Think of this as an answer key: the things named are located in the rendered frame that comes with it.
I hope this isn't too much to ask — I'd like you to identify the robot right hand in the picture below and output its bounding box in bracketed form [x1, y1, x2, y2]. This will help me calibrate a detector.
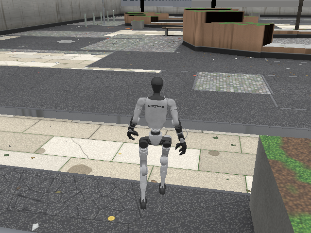
[175, 142, 187, 155]

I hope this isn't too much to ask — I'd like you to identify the robot head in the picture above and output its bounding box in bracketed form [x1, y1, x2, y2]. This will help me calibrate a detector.
[148, 77, 165, 100]

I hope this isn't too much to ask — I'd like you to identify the right robot upper arm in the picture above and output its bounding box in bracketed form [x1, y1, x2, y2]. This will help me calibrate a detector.
[167, 98, 179, 126]

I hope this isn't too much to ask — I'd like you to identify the robot left forearm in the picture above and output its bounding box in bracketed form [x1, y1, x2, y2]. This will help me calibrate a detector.
[128, 116, 137, 132]

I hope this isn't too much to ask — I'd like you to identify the left robot shin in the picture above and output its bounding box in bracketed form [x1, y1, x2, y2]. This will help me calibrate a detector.
[140, 167, 147, 202]

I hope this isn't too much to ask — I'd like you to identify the left robot upper arm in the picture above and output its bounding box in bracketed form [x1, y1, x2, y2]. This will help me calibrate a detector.
[132, 98, 146, 123]

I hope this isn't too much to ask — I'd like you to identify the robot right forearm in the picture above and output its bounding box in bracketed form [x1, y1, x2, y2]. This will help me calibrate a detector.
[175, 119, 185, 143]

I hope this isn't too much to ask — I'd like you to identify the robot left hand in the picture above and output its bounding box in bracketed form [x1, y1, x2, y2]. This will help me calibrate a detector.
[127, 131, 138, 140]

